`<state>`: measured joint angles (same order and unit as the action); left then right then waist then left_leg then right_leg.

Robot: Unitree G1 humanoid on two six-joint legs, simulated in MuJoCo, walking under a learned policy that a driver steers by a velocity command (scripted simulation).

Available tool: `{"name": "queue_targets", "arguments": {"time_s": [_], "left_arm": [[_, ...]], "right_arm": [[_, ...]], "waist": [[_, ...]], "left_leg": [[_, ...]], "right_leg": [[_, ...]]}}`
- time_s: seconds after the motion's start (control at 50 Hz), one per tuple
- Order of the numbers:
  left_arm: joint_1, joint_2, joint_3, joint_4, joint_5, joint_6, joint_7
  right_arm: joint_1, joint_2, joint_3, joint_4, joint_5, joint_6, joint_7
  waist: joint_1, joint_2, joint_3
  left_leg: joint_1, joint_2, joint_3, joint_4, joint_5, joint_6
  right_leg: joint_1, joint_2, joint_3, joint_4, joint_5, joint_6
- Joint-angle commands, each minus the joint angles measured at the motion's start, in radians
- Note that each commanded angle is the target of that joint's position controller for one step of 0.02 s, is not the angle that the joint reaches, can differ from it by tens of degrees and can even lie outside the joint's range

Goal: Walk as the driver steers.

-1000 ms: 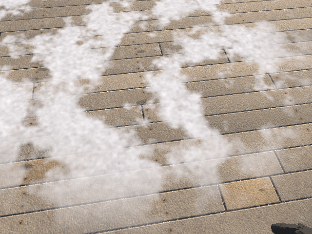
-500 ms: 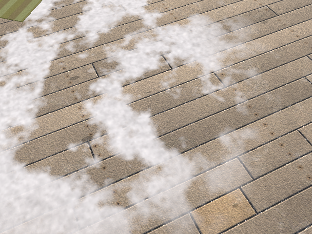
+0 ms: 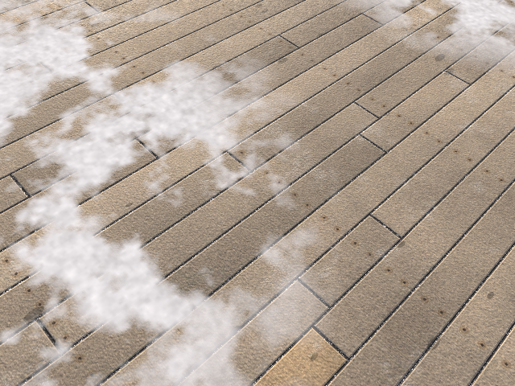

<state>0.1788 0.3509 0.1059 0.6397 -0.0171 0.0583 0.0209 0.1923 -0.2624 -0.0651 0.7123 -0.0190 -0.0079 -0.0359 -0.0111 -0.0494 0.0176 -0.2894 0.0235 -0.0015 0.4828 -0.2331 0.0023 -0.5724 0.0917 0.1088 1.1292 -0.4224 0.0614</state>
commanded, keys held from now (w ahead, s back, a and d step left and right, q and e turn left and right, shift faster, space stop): e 0.24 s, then w+e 0.14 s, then w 0.62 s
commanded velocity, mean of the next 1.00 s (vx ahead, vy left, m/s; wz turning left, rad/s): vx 0.27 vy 0.00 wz -0.36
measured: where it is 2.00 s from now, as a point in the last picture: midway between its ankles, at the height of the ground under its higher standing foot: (341, 274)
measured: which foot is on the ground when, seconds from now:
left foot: down 0.00-0.26, up 0.28-0.72, down 0.74-1.00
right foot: up 0.00-0.24, down 0.26-0.74, up 0.76-1.00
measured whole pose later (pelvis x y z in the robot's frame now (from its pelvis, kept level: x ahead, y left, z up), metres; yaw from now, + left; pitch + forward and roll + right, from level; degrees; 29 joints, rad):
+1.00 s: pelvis +0.24 -0.05 +0.01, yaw -19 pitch +2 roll +0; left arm 0.22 0.30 0.06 0.67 -0.01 -0.06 -0.01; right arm 0.36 -0.26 -0.04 0.80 0.00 -0.09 0.02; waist -0.05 -0.05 0.01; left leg -0.10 -0.05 0.02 0.28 -0.21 0.06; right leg -0.65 -0.09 0.04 0.96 -0.16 0.01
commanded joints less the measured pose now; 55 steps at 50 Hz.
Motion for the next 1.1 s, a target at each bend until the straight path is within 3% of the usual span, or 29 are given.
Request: {"name": "queue_targets", "arguments": {"time_s": [0.02, 0.1, 0.16, 0.2, 0.24, 0.26, 0.28, 0.3, 0.32, 0.34, 0.36, 0.38, 0.42, 0.46, 0.52, 0.62, 0.68, 0.72, 0.74, 0.76, 0.78, 0.8, 0.82, 0.84, 0.86, 0.88, 0.94, 1.04, 1.1], "left_arm": [[-0.019, 0.041, 0.011, -0.078, -0.011, -0.001, -0.002], [-0.074, 0.015, -0.006, -0.118, -0.005, -0.003, -0.018], [-0.062, 0.03, -0.002, -0.124, -0.005, 0.002, -0.029], [-0.044, 0.039, 0.005, -0.124, -0.007, 0.007, -0.037], [0.028, 0.036, 0.014, -0.1, -0.005, 0.008, -0.041], [0.075, 0.063, 0.026, -0.084, -0.005, 0.008, -0.033], [0.133, 0.161, 0.051, -0.087, -0.009, 0.001, -0.018], [0.164, 0.234, 0.06, -0.097, 0.01, -0.024, -0.023], [0.19, 0.175, 0.047, -0.087, 0.02, -0.052, -0.031], [0.164, 0.129, 0.027, -0.072, 0.016, -0.071, -0.03], [0.122, 0.107, 0.017, -0.074, 0.007, -0.077, -0.024], [0.093, 0.089, 0.006, -0.077, 0.0, -0.078, -0.017], [0.081, 0.071, -0.005, -0.079, 0.014, -0.084, -0.004], [0.099, 0.07, -0.006, -0.064, 0.019, -0.096, 0.0], [0.133, 0.097, 0.0, -0.036, 0.011, -0.107, -0.002], [0.184, 0.119, 0.003, 0.007, -0.002, -0.111, -0.016], [0.19, 0.115, 0.001, 0.022, -0.003, -0.106, -0.021], [0.18, 0.094, -0.008, 0.023, -0.002, -0.1, -0.021], [0.17, 0.06, -0.021, 0.019, 0.006, -0.102, -0.02], [0.188, -0.002, -0.042, -0.017, 0.01, -0.111, -0.016], [0.211, -0.003, -0.044, -0.035, -0.001, -0.127, -0.007], [0.167, 0.08, -0.023, -0.027, -0.018, -0.134, -0.009], [0.12, 0.089, -0.021, -0.03, -0.021, -0.137, -0.015], [0.093, 0.074, -0.025, -0.029, -0.009, -0.14, -0.018], [0.077, 0.062, -0.023, -0.029, 0.001, -0.14, -0.021], [0.084, 0.047, -0.025, -0.026, 0.003, -0.138, -0.026], [0.072, 0.012, -0.033, -0.025, 0.01, -0.127, -0.027], [-0.089, -0.035, -0.056, -0.061, 0.012, -0.144, -0.036], [-0.184, -0.037, -0.059, -0.083, 0.001, -0.154, -0.054]], "right_arm": [[-0.037, -0.143, -0.033, -0.079, 0.001, -0.001, -0.015], [-0.009, -0.193, -0.054, -0.072, 0.004, 0.014, -0.015], [-0.028, -0.217, -0.065, -0.072, 0.016, 0.015, -0.001], [-0.034, -0.223, -0.068, -0.066, 0.03, 0.012, 0.006], [-0.05, -0.21, -0.066, -0.057, 0.05, 0.01, 0.008], [0.01, -0.176, -0.059, -0.032, 0.045, 0.007, 0.012], [0.005, -0.099, -0.035, -0.054, 0.001, 0.006, 0.02], [-0.071, -0.102, -0.031, -0.12, -0.008, -0.007, 0.018], [-0.148, -0.149, -0.044, -0.135, 0.016, -0.023, 0.019], [-0.17, -0.178, -0.055, -0.136, 0.036, -0.033, 0.027], [-0.157, -0.184, -0.062, -0.115, 0.031, -0.039, 0.026], [-0.146, -0.188, -0.064, -0.107, 0.018, -0.044, 0.026], [-0.109, -0.16, -0.057, -0.08, 0.014, -0.061, 0.039], [-0.111, -0.129, -0.044, -0.06, 0.016, -0.075, 0.047], [-0.161, -0.1, -0.026, -0.064, 0.023, -0.082, 0.056], [-0.215, -0.118, -0.017, -0.088, 0.04, -0.094, 0.072], [-0.184, -0.134, -0.018, -0.088, 0.043, -0.105, 0.079], [-0.078, -0.149, -0.029, -0.056, 0.037, -0.108, 0.073], [0.037, -0.183, -0.043, -0.033, 0.032, -0.111, 0.063], [0.174, -0.279, -0.065, -0.017, 0.013, -0.115, 0.057], [0.26, -0.295, -0.072, 0.017, 0.016, -0.109, 0.07], [0.225, -0.214, -0.046, 0.017, 0.032, -0.107, 0.072], [0.17, -0.179, -0.033, 0.006, 0.03, -0.101, 0.068], [0.127, -0.155, -0.023, -0.004, 0.022, -0.095, 0.065], [0.099, -0.136, -0.015, -0.009, 0.014, -0.093, 0.063], [0.083, -0.132, -0.011, -0.012, 0.009, -0.093, 0.061], [0.088, -0.144, -0.011, 0.003, 0.021, -0.101, 0.055], [0.14, -0.176, -0.014, 0.043, 0.032, -0.089, 0.042], [0.205, -0.191, -0.016, 0.075, 0.04, -0.078, 0.038]], "waist": [[-0.002, 0.207, -0.055], [-0.039, 0.241, -0.094], [-0.036, 0.259, -0.1], [-0.024, 0.26, -0.097], [0.023, 0.232, -0.103], [0.028, 0.151, -0.126], [0.026, -0.119, -0.13], [0.059, -0.252, -0.139], [0.117, -0.155, -0.141], [0.091, -0.132, -0.07], [0.066, -0.094, -0.029], [0.05, -0.105, -0.009], [0.03, -0.11, -0.02], [0.037, -0.087, -0.026], [0.065, -0.094, -0.006], [0.095, -0.074, 0.041], [0.072, -0.078, 0.043], [0.012, -0.068, 0.001], [-0.045, -0.037, -0.069], [-0.08, 0.155, -0.205], [-0.085, 0.36, -0.256], [-0.085, 0.248, -0.146], [-0.066, 0.194, -0.059], [-0.05, 0.144, -0.022], [-0.033, 0.133, 0.006], [-0.015, 0.151, 0.007], [0.0, 0.142, 0.013], [-0.049, 0.118, 0.04], [-0.083, 0.111, 0.062]], "left_leg": [[0.187, 0.213, -0.138, -0.14, 0.38, 0.189], [0.237, 0.259, -0.097, -0.131, 0.398, 0.21], [0.195, 0.281, -0.061, -0.124, 0.406, 0.209], [0.194, 0.295, -0.053, -0.096, 0.397, 0.195], [0.145, 0.272, 0.0, -0.007, 0.345, 0.135], [0.04, 0.235, 0.06, 0.083, 0.168, 0.069], [-0.239, 0.125, 0.164, 0.373, -0.23, -0.029], [-0.495, -0.011, 0.063, 0.592, -0.455, -0.064], [-0.542, 0.015, -0.053, 0.67, -0.4, -0.046], [-0.564, 0.041, -0.072, 0.655, -0.297, -0.016], [-0.555, 0.056, -0.069, 0.622, -0.212, -0.008], [-0.532, 0.058, -0.072, 0.572, -0.143, -0.013], [-0.457, 0.04, -0.042, 0.511, -0.01, -0.027], [-0.403, 0.029, -0.024, 0.389, 0.085, -0.038], [-0.317, 0.013, -0.016, 0.212, 0.149, -0.052], [-0.26, 0.012, -0.023, 0.087, 0.124, -0.026], [-0.185, 0.005, -0.008, 0.038, 0.08, 0.011], [-0.008, -0.023, 0.022, -0.021, 0.09, 0.041], [0.166, 0.021, -0.031, -0.024, 0.087, 0.077], [0.455, 0.222, -0.315, -0.057, 0.012, 0.183], [0.579, 0.35, -0.682, -0.202, -0.229, 0.288], [0.519, 0.344, -0.67, -0.234, -0.358, 0.271], [0.435, 0.314, -0.554, -0.239, -0.316, 0.242], [0.36, 0.271, -0.468, -0.256, -0.23, 0.228], [0.296, 0.239, -0.402, -0.279, -0.135, 0.221], [0.248, 0.214, -0.351, -0.301, -0.066, 0.215], [0.195, 0.189, -0.242, -0.34, 0.119, 0.23], [0.178, 0.141, -0.095, -0.349, 0.297, 0.196], [0.216, 0.168, -0.092, -0.344, 0.284, 0.194]], "right_leg": [[-0.111, -0.055, -0.051, 0.021, 0.042, 0.043], [-0.01, -0.105, -0.095, -0.19, 0.012, 0.045], [0.114, -0.104, -0.149, -0.328, 0.014, 0.017], [0.168, -0.098, -0.167, -0.441, 0.051, -0.013], [0.311, -0.068, -0.196, -0.66, 0.21, -0.07], [0.46, -0.069, -0.147, -0.733, 0.297, -0.107], [0.644, -0.295, 0.177, -0.771, 0.464, -0.195], [0.655, -0.477, 0.484, -0.801, 0.336, -0.408], [0.634, -0.454, 0.51, -0.873, 0.047, -0.425], [0.596, -0.407, 0.455, -0.904, -0.133, -0.369], [0.553, -0.369, 0.405, -0.914, -0.17, -0.325], [0.523, -0.34, 0.367, -0.929, -0.145, -0.306], [0.494, -0.291, 0.286, -0.951, -0.035, -0.286], [0.488, -0.265, 0.213, -0.95, 0.086, -0.272], [0.448, -0.259, 0.169, -0.947, 0.138, -0.265], [0.431, -0.308, 0.211, -0.927, 0.107, -0.282], [0.447, -0.324, 0.234, -0.89, 0.155, -0.272], [0.418, -0.283, 0.204, -0.795, 0.285, -0.24], [0.357, -0.228, 0.149, -0.638, 0.373, -0.203], [0.129, -0.106, 0.027, -0.294, 0.268, -0.131], [-0.113, -0.02, 0.008, -0.029, -0.142, -0.081], [-0.225, -0.072, 0.054, 0.08, -0.117, -0.085], [-0.255, -0.12, 0.024, 0.095, -0.029, -0.095], [-0.241, -0.152, -0.002, 0.064, 0.05, -0.096], [-0.216, -0.18, -0.009, 0.018, 0.109, -0.093], [-0.171, -0.195, -0.017, -0.008, 0.149, -0.087], [-0.159, -0.204, -0.05, -0.084, 0.223, -0.055], [-0.094, -0.179, -0.096, -0.421, 0.463, -0.037], [-0.054, -0.152, -0.111, -0.54, 0.527, -0.049]]}}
